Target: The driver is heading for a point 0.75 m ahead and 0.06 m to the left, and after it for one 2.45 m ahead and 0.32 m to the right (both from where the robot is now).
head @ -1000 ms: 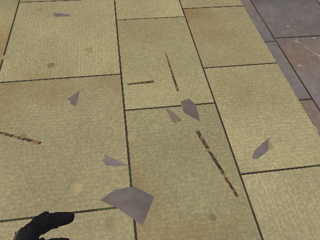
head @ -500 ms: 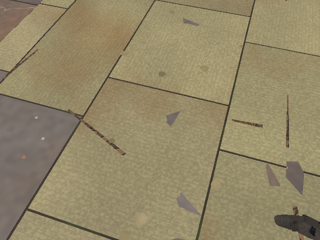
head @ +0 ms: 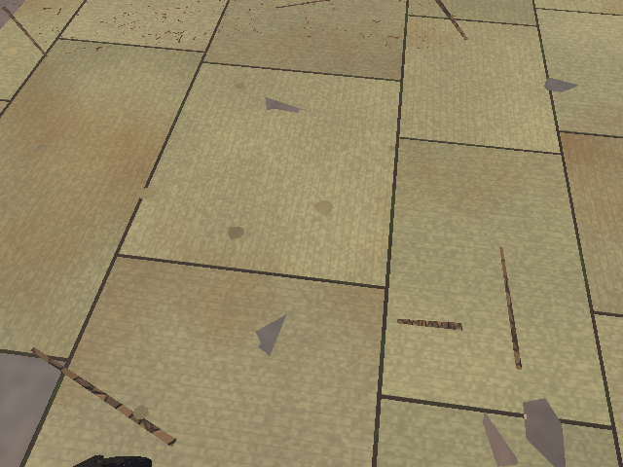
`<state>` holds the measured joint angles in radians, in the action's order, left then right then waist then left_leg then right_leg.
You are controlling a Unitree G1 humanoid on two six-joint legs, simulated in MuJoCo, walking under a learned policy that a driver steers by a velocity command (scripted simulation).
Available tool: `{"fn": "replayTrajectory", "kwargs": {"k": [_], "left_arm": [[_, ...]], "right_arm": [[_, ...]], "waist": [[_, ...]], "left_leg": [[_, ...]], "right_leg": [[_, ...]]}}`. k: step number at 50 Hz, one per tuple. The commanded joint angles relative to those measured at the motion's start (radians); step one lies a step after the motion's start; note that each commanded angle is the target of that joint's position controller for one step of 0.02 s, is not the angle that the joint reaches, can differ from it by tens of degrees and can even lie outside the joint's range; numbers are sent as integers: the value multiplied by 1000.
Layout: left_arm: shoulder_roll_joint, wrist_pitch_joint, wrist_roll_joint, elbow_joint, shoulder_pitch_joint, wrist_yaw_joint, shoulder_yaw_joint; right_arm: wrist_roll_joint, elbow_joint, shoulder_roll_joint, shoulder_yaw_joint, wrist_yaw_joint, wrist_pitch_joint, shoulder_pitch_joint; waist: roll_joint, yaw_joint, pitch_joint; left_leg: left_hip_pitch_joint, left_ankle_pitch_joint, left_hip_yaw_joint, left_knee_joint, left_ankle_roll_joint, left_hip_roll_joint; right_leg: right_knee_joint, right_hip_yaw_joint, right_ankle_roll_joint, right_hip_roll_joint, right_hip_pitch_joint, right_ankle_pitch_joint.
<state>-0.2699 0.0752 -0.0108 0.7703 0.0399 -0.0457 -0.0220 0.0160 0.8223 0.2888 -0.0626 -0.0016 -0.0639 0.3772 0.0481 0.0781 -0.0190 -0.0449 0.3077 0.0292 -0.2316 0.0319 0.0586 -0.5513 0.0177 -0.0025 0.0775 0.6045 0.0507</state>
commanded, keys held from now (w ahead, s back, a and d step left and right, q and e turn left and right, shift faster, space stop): w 0.92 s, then no key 0.08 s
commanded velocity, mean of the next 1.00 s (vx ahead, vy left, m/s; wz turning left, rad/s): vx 0.49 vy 0.00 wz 0.01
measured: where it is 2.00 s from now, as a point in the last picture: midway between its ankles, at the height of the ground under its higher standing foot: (292, 353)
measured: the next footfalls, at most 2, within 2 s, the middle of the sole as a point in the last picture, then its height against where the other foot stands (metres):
right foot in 0.08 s outside the picture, level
left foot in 0.60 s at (249, 451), level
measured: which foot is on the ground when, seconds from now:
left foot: down 0.00-0.10, up 0.12-0.58, down 0.60-1.00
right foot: up 0.00-0.06, down 0.08-0.62, up 0.64-1.00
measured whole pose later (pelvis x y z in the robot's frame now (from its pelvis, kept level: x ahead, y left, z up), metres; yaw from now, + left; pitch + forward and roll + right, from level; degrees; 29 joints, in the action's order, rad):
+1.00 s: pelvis +0.55 +0.02 +0.01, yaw +0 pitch +1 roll +2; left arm -0.28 0.07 0.00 0.81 0.07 -0.02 -0.04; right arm 0.00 0.91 0.26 -0.05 0.00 -0.08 0.34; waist 0.05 0.07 -0.02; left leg 0.01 0.22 0.05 -0.21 0.05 0.07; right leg -0.61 0.04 0.01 0.11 0.64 0.08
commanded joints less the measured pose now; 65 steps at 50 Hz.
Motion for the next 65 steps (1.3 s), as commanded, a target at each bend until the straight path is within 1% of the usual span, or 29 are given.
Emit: {"fn": "replayTrajectory", "kwargs": {"k": [1,3,4,5,6,7,9,11,14,20,25,28,30,31,32,33,34,35,37,41,48,52,55,56,57,58,59,61,65], "left_arm": [[-113,20,0,-78,-57,-10,-30],[-168,21,4,-20,142,0,-62],[-232,18,11,16,312,9,-83],[-320,12,16,36,387,10,-104],[-223,11,-4,34,390,7,-78],[-186,13,-3,23,318,10,-64],[-141,13,12,5,205,13,-52],[-111,22,26,3,170,11,-42],[-138,33,13,24,185,17,-50],[-173,20,1,65,257,39,-58],[-187,-5,-9,114,337,43,-65],[-206,-20,-12,123,322,51,-74],[-184,-29,-8,116,298,55,-65],[-130,-28,18,90,312,57,-41],[-16,-7,13,82,433,47,-10],[-125,14,-9,91,363,41,-32],[-171,28,-32,57,270,35,-46],[-162,33,-29,48,222,40,-45],[-143,23,-8,51,221,41,-51],[-93,-11,3,43,201,46,-43],[-52,5,10,-19,-26,29,-26],[-73,17,12,-35,-50,8,-32],[-142,22,29,31,141,12,-61],[-205,23,44,50,232,20,-74],[-225,8,54,57,260,27,-70],[-139,-4,28,65,285,22,-50],[-130,-10,13,59,225,18,-45],[-91,-16,21,41,74,25,-29],[-87,-24,46,55,-10,34,-31]], "right_arm": [[5,-21,181,-47,11,5,5],[-1,-20,173,-41,16,19,-18],[-17,-38,132,-21,21,21,-1],[-15,-55,16,13,10,1,131],[-3,-38,86,1,5,-20,81],[24,-65,147,-17,-1,-33,-11],[8,-88,135,-15,6,-39,-114],[-2,-74,108,-17,8,-20,-76],[-10,-79,71,-9,12,2,-97],[-9,-121,37,7,-2,-12,-295],[3,-161,48,9,-28,-24,-418],[0,-156,81,-2,-38,-30,-376],[-6,-83,149,-40,-28,-31,-142],[-16,-49,222,-61,-18,-26,36],[-12,-27,282,-71,-23,-20,66],[-2,-38,178,-44,-25,-22,56],[-5,-48,146,-31,-22,-26,-18],[-11,-58,133,-26,-22,-27,-87],[-28,-62,87,-12,-24,-34,-156],[-16,-30,111,-19,-19,-47,-144],[-11,39,138,-20,5,-28,-53],[-9,79,144,-20,14,0,-26],[-6,79,148,-21,21,15,-77],[-25,67,114,-8,22,13,-42],[-38,97,-1,29,11,6,132],[-15,130,37,23,5,7,154],[8,109,121,0,6,14,64],[2,86,109,-6,29,45,-56],[-18,109,43,4,54,87,-27]], "waist": [[-121,-42,-35],[-119,-148,93],[-47,-207,238],[221,-152,368],[182,-192,389],[122,-186,233],[7,-138,76],[41,-85,61],[25,-71,28],[7,-131,-23],[12,-165,-57],[32,-119,-28],[14,0,121],[-107,57,277],[-370,-16,371],[-252,31,330],[-205,21,194],[-130,-8,122],[-132,-64,63],[-114,-89,17],[-95,-20,-43],[-127,-29,-4],[-116,-137,99],[-25,-151,216],[192,-92,366],[166,-120,465],[94,-125,354],[15,-86,159],[93,-29,120]], "left_leg": [[-16,-465,-132,-20,139,-316],[8,-742,-78,-263,99,-249],[173,-560,-36,-537,63,-195],[594,12,-21,-921,-19,-9],[720,269,-163,-1050,-13,-9],[802,208,-158,-1085,1,-64],[760,56,-110,-977,4,-152],[651,-10,-116,-908,-3,-186],[662,-69,-98,-803,-32,-201],[660,-378,-56,-439,-51,-170],[669,-360,-51,-303,-26,-140],[589,-252,-37,-264,15,-115],[246,-256,5,-236,66,-73],[-56,-275,-199,-272,130,-252],[-348,-33,-662,-154,283,-442],[-314,118,-717,-77,253,-426],[-195,89,-582,-54,216,-397],[-66,-17,-480,-31,201,-361],[104,-185,-355,23,192,-307],[194,-307,-233,102,214,-283],[185,-465,-66,98,159,-218],[67,-624,-70,-30,124,-254],[42,-743,-63,-262,64,-209],[151,-544,-27,-457,19,-144],[460,108,-20,-801,-53,-24],[507,409,-140,-933,-69,-8],[548,387,-156,-978,-68,-48],[563,275,-112,-890,-79,-114],[322,156,-70,-591,-87,-125]], "right_leg": [[40,-7,-42,-16,-28,-87],[64,-67,-89,-77,-315,-103],[18,66,-142,48,-609,-51],[113,556,-315,283,-969,-283],[239,725,-317,295,-992,-432],[258,584,-270,271,-876,-450],[299,382,-234,201,-611,-275],[350,291,-227,159,-490,-159],[411,202,-249,152,-433,-71],[440,59,-200,99,-462,-36],[389,68,-190,159,-596,-29],[300,75,-164,188,-669,128],[23,9,-119,111,-606,347],[-292,-38,-81,48,-408,84],[-608,-21,-22,-141,-8,-574],[-714,105,-36,-93,105,-637],[-721,89,-52,-44,161,-547],[-682,60,-51,5,132,-454],[-595,64,-38,58,39,-352],[-463,44,4,74,34,-264],[-51,-22,21,8,-24,69],[42,-8,-17,-32,-87,50],[130,-30,-71,-69,-333,107],[67,65,-113,49,-564,515],[9,345,-304,299,-917,776],[56,456,-356,331,-918,659],[112,385,-318,284,-787,460],[205,277,-252,213,-523,179],[297,155,-215,129,-273,-16]]}}
Velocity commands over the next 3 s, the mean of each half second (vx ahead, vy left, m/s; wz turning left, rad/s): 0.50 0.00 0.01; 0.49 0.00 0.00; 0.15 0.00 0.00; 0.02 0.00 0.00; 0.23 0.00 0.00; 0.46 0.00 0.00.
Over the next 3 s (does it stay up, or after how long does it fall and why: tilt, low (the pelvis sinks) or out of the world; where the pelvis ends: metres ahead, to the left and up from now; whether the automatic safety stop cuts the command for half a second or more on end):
stays up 1.10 0.05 0.00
